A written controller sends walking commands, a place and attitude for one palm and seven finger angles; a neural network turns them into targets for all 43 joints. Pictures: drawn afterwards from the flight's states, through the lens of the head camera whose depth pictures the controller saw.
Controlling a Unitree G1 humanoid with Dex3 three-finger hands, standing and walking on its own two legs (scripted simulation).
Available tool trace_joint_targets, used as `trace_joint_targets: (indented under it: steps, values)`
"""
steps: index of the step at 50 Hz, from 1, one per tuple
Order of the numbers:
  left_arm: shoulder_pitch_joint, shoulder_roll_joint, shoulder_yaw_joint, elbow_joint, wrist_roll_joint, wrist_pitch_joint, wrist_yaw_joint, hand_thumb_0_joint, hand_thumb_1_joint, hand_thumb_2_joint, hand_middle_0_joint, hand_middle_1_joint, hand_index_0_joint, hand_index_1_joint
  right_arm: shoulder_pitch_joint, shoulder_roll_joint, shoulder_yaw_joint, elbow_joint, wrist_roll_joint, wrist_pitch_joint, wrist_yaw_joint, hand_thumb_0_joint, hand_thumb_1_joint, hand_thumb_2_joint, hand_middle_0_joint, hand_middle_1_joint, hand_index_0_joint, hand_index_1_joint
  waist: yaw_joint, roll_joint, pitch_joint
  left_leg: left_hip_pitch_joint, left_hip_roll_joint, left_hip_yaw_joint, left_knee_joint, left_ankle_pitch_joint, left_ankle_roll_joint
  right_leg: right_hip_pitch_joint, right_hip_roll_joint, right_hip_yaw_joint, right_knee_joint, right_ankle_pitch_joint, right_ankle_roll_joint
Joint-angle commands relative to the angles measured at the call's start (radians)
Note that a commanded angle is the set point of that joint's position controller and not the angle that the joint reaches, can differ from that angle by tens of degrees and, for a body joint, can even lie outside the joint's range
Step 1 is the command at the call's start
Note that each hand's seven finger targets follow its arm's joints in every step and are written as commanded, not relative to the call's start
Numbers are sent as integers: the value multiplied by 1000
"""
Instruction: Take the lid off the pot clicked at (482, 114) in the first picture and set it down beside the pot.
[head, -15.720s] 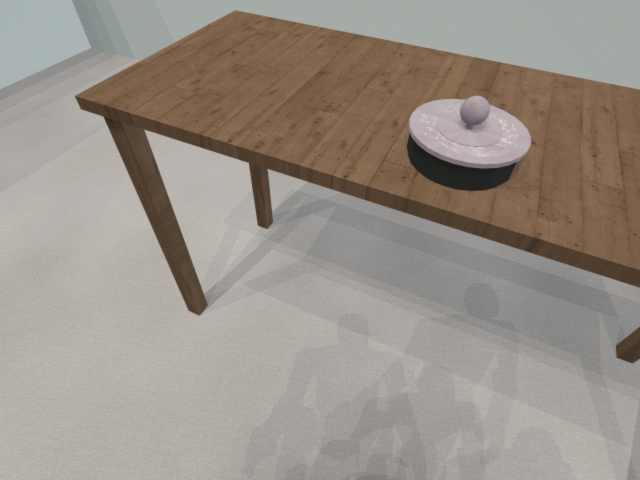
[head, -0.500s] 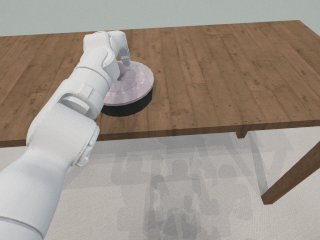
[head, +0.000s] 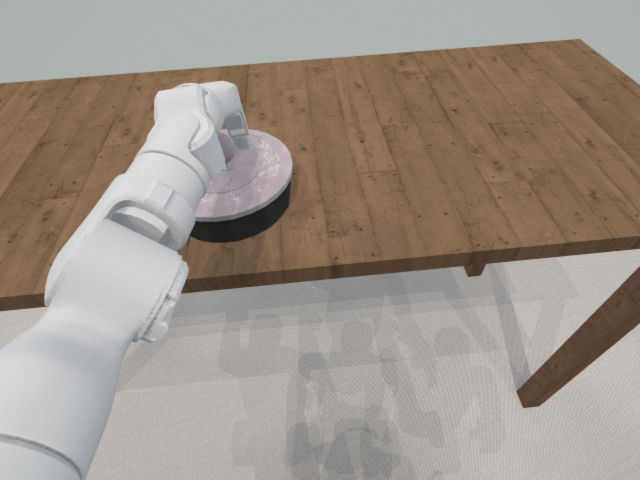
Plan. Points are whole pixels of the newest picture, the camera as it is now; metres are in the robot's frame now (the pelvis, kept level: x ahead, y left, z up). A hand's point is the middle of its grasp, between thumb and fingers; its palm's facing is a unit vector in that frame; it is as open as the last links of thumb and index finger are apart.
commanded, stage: lower the open fingers around the knob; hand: left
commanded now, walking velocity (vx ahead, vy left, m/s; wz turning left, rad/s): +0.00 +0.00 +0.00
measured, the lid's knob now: (217, 149) +0.51 +0.10 +0.17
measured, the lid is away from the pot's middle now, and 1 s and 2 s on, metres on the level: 0.00 0.00 0.00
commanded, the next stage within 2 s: close the fingers and squeeze the knob in 0.04 s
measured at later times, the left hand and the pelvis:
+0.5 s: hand (220, 149) +0.48 +0.09 +0.19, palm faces -0.40 -0.11 -0.91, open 9.7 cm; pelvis +0.00 -0.01 +0.00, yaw +0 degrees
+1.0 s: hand (211, 148) +0.47 +0.10 +0.19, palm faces -0.37 -0.09 -0.93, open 7.6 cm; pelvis +0.00 -0.01 +0.00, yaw +0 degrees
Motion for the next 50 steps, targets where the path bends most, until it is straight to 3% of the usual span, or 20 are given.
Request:
trace_joint_targets:
  steps: [1, 7, 8, 10, 12, 15, 20, 22, 24, 26, 29, 32, 35, 39, 40, 42, 44, 47, 49, 50]
  values:
    - [-614, 207, 62, -217, 22, -25, 31, 0, -413, 1740, -889, -81, -889, -81, -23, -123, -43, -101, -7, -41, -13, 0, -900, -900, 200, 300, 200, 300, 1, -93, -395, 413, -11, -89, 45, 342, 35, -76, 29, 33, -55, 461, 5]
    - [-605, 188, 33, -154, 37, 1, 38, 0, -413, 1740, -889, -81, -889, -81, -42, -119, -33, -96, 3, -28, -15, 0, -900, -900, 200, 300, 200, 300, -6, -131, -341, 350, -17, -75, 29, 261, 34, -73, 23, 34, -61, 449, 7]
    - [-599, 165, 19, -123, 36, 13, 37, 0, -106, 963, -490, -705, -490, -705, -39, -120, -33, -88, 4, -24, -16, 0, -900, -900, 200, 300, 200, 300, -15, -140, -312, 341, -16, -74, 26, 239, 34, -91, 24, 31, -65, 437, 7]
    - [-605, 150, 12, -108, 29, 26, 31, 0, -90, 969, -489, -744, -489, -744, -36, -125, -33, -82, 2, -17, -15, 0, -900, -900, 200, 300, 200, 300, -22, -141, -294, 330, -20, -72, 28, 232, 34, -94, 23, 30, -65, 445, 8]
    - [-639, 187, 32, -148, 30, 19, 25, 0, -73, 973, -490, -779, -490, -779, -46, -125, -32, -91, 0, -19, -17, 0, -900, -900, 200, 300, 200, 300, -19, -135, -341, 343, -20, -74, 29, 238, 33, -71, 19, 36, -59, 463, 9]
    - [-624, 160, 18, -213, 29, -7, 16, 0, -46, 977, -495, -826, -495, -826, -61, -116, -35, -109, -5, -22, -13, 0, -900, -900, 200, 300, 200, 300, -6, -86, -427, 401, -19, -79, 57, 340, 32, -52, 18, 43, -41, 514, 8]
    - [-601, 202, 33, -87, 38, 27, 21, 0, 1, 976, -509, -892, -509, -892, -41, -130, -28, -80, 2, 4, -21, 0, -900, -900, 200, 300, 200, 300, -25, -157, -274, 277, -25, -61, 24, 190, 36, -67, 20, 36, -69, 456, 10]
    - [-660, 237, 49, -113, 35, 22, 26, 0, 21, 973, -516, -915, -516, -915, -41, -129, -25, -82, 2, -3, -28, 0, -900, -900, 200, 300, 200, 300, -27, -150, -308, 281, -27, -63, 19, 174, 38, -48, 19, 44, -70, 458, 12]
    - [-707, 206, 36, -204, 19, -8, 33, 0, 42, 969, -525, -936, -525, -936, -46, -126, -32, -98, -2, -17, -29, 0, -900, -900, 200, 300, 200, 300, -23, -100, -392, 344, -23, -73, 34, 231, 36, -38, 18, 41, -58, 485, 7]
    - [-672, 229, 56, -203, 40, -25, 32, 0, 63, 963, -534, -955, -534, -955, -39, -120, -35, -98, -5, -26, -29, 0, -900, -900, 200, 300, 200, 300, -12, -82, -440, 376, -20, -76, 48, 289, 35, -33, 21, 47, -45, 509, 7]
    - [-570, 163, 23, -146, 39, -12, 31, 0, 96, 952, -551, -981, -551, -981, -17, -126, -41, -89, -1, -15, -20, 0, -900, -900, 200, 300, 200, 300, -9, -68, -390, 370, -11, -78, 53, 351, 32, -62, 24, 30, -48, 501, 1]
    - [-566, 267, 98, -143, 46, 3, 29, 0, 130, 937, -569, -1002, -569, -1002, -21, -131, -38, -95, -5, -13, -19, 0, -900, -900, 200, 300, 200, 300, 7, -137, -382, 329, -19, -63, 45, 313, 39, -16, 24, 41, -49, 532, 10]
    - [-589, 299, 114, -205, 32, -7, 22, 0, 166, 919, -589, -1021, -589, -1021, -37, -128, -37, -111, -8, -17, -21, 0, -900, -900, 200, 300, 200, 300, 17, -132, -431, 328, -28, -53, 57, 365, 44, 45, 15, 55, -40, 627, 16]
    - [-553, 219, 51, -230, 36, -12, 17, 0, 216, 888, -618, -1040, -618, -1040, -33, -128, -45, -115, -2, -16, -17, 0, -900, -900, 200, 300, 200, 300, 9, -98, -391, 361, -15, -58, 66, 424, 42, -10, 17, 42, -48, 605, 11]
    - [-519, 267, 97, -221, 48, -12, 16, 0, 229, 880, -626, -1044, -626, -1044, -37, -124, -43, -118, -5, -15, -14, 0, -900, -900, 200, 300, 200, 300, 23, -119, -398, 362, -16, -59, 69, 435, 42, 1, 21, 46, -43, 605, 15]
    - [-507, 264, 89, -203, 45, -7, 7, 0, 255, 861, -642, -1051, -642, -1051, -42, -125, -42, -119, -3, -9, -13, 0, -900, -900, 200, 300, 200, 300, 15, -125, -363, 344, -17, -59, 58, 380, 41, -13, 21, 42, -49, 566, 14]
    - [-508, 179, 25, -213, 20, -2, -2, 0, 282, 840, -658, -1056, -658, -1056, -45, -126, -45, -120, 1, -3, -9, 0, -900, -900, 200, 300, 200, 300, 3, -105, -322, 349, -18, -58, 61, 386, 42, -44, 20, 34, -57, 564, 10]
    - [-607, 200, 33, -282, 24, -12, -1, 0, 324, 806, -685, -1062, -685, -1062, -58, -119, -43, -125, 4, -7, -9, 0, -900, -900, 200, 300, 200, 300, -6, -87, -378, 406, -14, -74, 56, 361, 40, -67, 25, 38, -56, 507, 11]
    - [-603, 168, 14, -272, 14, -16, 5, 0, 353, 780, -703, -1064, -703, -1064, -51, -121, -45, -115, 1, -7, -8, 0, -900, -900, 200, 300, 200, 300, -8, -64, -384, 423, -12, -84, 61, 382, 37, -85, 25, 29, -54, 490, 2]
    - [-590, 219, 57, -245, 34, -11, 11, 0, 368, 766, -712, -1065, -712, -1065, -54, -118, -43, -111, 0, -6, -8, 0, -900, -900, 200, 300, 200, 300, 1, -76, -394, 419, -10, -83, 56, 353, 34, -80, 26, 33, -51, 467, 5]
